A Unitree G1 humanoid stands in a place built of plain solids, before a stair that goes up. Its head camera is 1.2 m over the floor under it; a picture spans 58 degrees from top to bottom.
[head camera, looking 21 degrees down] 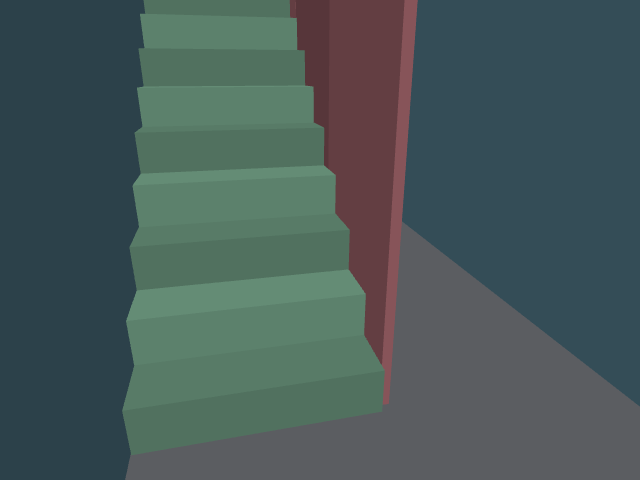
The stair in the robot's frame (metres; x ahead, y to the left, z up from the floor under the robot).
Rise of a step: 0.19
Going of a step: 0.24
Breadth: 0.90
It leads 13 degrees to the left of straight ahead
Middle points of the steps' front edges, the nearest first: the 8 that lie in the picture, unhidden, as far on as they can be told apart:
1.20 0.20 0.19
1.44 0.25 0.38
1.67 0.31 0.57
1.90 0.36 0.76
2.14 0.42 0.95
2.37 0.47 1.14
2.60 0.52 1.33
2.83 0.58 1.52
